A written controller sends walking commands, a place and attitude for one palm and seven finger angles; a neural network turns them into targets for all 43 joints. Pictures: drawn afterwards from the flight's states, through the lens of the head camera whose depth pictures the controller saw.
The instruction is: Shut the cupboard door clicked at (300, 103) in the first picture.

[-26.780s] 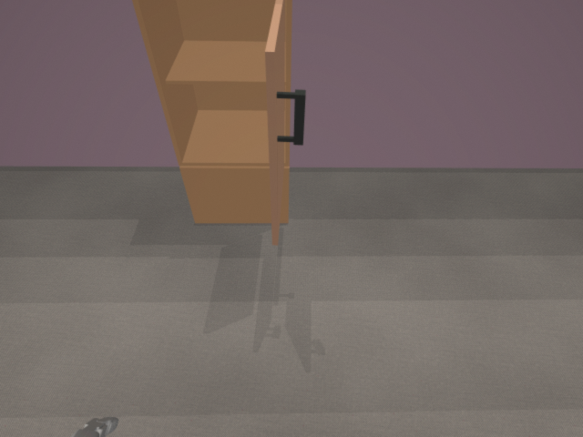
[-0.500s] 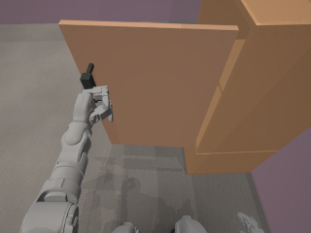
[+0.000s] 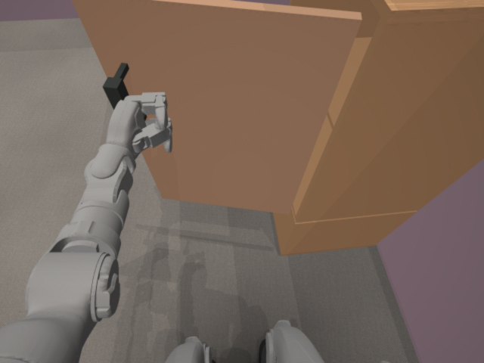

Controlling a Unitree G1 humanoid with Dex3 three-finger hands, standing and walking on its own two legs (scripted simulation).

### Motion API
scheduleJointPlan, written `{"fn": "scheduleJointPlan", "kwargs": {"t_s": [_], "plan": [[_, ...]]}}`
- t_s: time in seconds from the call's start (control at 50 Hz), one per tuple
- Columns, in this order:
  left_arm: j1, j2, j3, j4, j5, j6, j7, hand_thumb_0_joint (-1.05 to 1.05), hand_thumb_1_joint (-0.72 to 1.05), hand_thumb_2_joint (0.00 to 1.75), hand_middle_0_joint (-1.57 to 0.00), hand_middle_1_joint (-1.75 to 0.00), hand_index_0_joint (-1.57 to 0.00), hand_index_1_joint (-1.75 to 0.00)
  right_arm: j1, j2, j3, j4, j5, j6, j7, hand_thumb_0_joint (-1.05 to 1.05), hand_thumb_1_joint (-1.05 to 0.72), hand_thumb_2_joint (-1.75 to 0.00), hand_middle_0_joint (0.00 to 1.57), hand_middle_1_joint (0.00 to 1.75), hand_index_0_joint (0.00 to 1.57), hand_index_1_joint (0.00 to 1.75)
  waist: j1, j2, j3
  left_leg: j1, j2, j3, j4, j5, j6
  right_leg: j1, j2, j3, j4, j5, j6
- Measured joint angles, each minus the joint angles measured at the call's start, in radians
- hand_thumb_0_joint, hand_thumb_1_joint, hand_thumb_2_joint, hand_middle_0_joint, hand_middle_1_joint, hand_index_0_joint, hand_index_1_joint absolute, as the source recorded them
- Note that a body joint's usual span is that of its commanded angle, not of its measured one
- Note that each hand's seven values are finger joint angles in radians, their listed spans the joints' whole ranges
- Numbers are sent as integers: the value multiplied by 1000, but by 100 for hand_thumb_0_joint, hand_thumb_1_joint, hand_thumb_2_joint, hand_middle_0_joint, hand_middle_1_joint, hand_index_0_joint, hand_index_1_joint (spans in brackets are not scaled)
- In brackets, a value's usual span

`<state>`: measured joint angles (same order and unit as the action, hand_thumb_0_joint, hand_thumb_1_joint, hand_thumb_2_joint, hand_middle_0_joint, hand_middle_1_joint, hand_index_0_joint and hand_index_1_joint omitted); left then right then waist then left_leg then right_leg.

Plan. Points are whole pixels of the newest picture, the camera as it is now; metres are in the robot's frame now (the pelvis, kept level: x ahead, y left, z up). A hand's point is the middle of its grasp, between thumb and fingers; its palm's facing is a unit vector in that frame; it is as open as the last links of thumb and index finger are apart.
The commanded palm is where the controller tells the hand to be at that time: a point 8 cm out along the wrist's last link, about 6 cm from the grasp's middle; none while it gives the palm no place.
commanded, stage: push the door shut along its arc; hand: left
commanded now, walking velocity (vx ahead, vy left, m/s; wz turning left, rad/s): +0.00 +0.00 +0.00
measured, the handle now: (130, 104) +0.55 +0.17 +0.08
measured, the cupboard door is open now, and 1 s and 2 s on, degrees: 76 60 53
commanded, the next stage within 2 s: pull the fist back off the door in 1.06 s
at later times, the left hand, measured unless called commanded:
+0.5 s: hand (183, 105) +0.53 +0.07 +0.09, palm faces -0.35 -0.94 -0.03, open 2.8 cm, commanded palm +0.53 +0.12 +0.08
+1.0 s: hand (203, 87) +0.57 +0.04 +0.09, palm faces -0.43 -0.90 -0.03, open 3.5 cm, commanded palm +0.59 +0.06 +0.08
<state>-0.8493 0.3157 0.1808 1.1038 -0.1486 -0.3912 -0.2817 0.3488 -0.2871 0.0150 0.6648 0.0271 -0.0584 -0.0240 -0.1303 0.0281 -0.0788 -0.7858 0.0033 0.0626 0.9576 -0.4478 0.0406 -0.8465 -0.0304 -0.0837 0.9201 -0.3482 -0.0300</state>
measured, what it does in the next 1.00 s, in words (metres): stands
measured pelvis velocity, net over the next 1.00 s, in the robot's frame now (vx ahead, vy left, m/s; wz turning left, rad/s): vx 0.00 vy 0.00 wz -0.01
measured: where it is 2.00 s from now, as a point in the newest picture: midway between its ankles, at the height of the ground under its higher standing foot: outside the picture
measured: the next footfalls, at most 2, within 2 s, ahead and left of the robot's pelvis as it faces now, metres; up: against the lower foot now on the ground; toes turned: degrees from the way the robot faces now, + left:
none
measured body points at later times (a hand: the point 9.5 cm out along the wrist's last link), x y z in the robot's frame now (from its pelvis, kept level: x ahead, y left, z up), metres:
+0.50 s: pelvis +0.00 +0.00 -0.01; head +0.13 +0.00 +0.42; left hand +0.54 +0.12 +0.09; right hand -0.01 -0.27 -0.13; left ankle +0.01 +0.09 -0.68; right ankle +0.05 -0.11 -0.68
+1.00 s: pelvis +0.00 +0.00 -0.03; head +0.17 +0.01 +0.39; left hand +0.59 +0.09 +0.10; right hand -0.03 -0.27 -0.14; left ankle +0.01 +0.09 -0.68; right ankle +0.05 -0.11 -0.68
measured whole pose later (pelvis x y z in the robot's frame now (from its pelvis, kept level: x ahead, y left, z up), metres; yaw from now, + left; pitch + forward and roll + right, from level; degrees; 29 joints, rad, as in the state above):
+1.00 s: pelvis +0.00 +0.00 -0.03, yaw +0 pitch +26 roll -2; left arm -1.35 0.47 0.15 1.34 -0.08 -0.23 -0.37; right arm 0.39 -0.29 0.03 0.69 -0.02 -0.07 -0.02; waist -0.26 0.05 -0.08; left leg -1.07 0.02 0.03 1.13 -0.51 0.04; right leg -1.11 -0.02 -0.11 1.05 -0.39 -0.03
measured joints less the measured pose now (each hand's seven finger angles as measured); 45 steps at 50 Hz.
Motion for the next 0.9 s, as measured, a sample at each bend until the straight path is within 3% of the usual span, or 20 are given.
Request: {"fn": "scheduleJointPlan", "kwargs": {"t_s": [0.22, 0.4, 0.9], "plan": [[-142, 53, 27, 75, 28, 17, -32, 2, 90, 90, -130, -150, -130, -150, 10, -4, 10, -12, -8, -2, 2, 0, -90, -90, 20, 30, 20, 30, -52, 3, 6, -87, 8, 1, 47, -10, 4, -82, 5, 1, 32, 0, 1], [-212, 93, 55, 120, 41, 57, -67, -2, 87, 91, -130, -150, -130, -150, 44, -7, 14, -18, -14, 19, 6, 0, -90, -90, 20, 30, 20, 30, -69, 13, -1, -125, 16, 4, 70, -26, 6, -121, 13, 4, 49, -8, 3], [-449, 135, -36, 219, 57, 138, -88, 1, 102, 101, -130, -150, -130, -150, 37, -7, 13, 25, -44, -5, 4, 0, -90, -89, 20, 30, 20, 30, -112, 23, -4, -262, 16, -31, 156, -52, 4, -235, 9, -29, 110, -32, -2]]}}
